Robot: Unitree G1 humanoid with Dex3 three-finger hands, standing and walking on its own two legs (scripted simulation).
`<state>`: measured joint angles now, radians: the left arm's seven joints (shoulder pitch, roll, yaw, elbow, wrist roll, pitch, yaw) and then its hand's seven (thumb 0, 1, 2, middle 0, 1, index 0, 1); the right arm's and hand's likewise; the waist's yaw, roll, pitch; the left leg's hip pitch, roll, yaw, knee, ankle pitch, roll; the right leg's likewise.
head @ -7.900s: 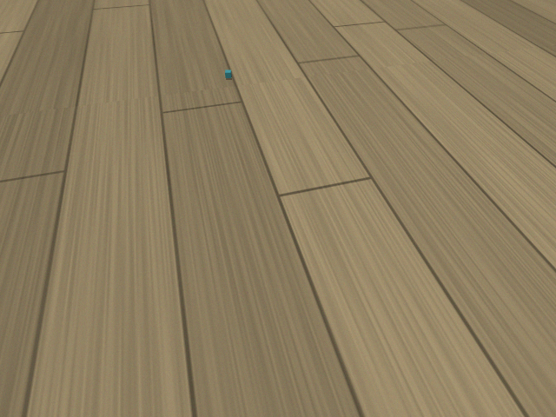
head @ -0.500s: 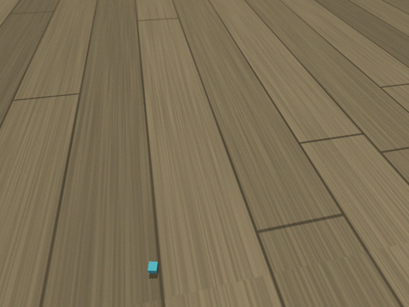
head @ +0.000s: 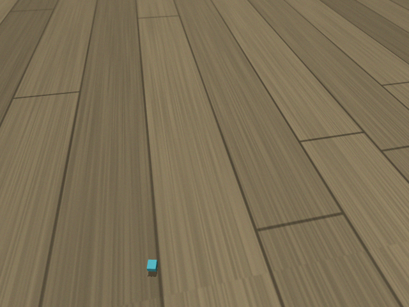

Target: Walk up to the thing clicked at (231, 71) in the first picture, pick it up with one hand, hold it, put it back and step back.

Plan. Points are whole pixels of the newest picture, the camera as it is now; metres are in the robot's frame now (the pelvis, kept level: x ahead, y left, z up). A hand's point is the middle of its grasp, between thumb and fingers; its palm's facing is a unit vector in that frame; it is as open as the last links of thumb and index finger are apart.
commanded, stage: stand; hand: left
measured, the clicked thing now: (152, 265) +0.42 +0.23 -0.76
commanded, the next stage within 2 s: none
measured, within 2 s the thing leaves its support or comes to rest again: neither
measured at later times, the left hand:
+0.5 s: hand out of the picture +0.10 +0.25 -0.15, palm faces -0.03 -0.94 -0.35, open 7.3 cm
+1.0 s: hand out of the picture +0.08 +0.25 -0.16, palm faces -0.03 -0.94 -0.35, open 7.3 cm
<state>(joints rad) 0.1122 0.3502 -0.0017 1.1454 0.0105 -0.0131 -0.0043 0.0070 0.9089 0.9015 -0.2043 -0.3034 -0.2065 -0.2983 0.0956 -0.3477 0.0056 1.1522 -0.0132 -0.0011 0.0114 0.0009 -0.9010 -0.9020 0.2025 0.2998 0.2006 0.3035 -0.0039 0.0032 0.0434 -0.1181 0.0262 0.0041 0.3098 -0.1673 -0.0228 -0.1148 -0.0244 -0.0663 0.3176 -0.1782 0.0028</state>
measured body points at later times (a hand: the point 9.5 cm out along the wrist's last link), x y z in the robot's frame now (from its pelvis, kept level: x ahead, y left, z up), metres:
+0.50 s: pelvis +0.01 +0.00 +0.00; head +0.02 -0.01 +0.45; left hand +0.10 +0.30 -0.13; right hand +0.10 -0.30 -0.13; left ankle +0.00 +0.13 -0.75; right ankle +0.00 -0.12 -0.75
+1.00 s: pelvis +0.01 +0.00 +0.00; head +0.02 -0.01 +0.45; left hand +0.08 +0.30 -0.13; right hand +0.08 -0.30 -0.13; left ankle +0.00 +0.13 -0.75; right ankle +0.00 -0.12 -0.75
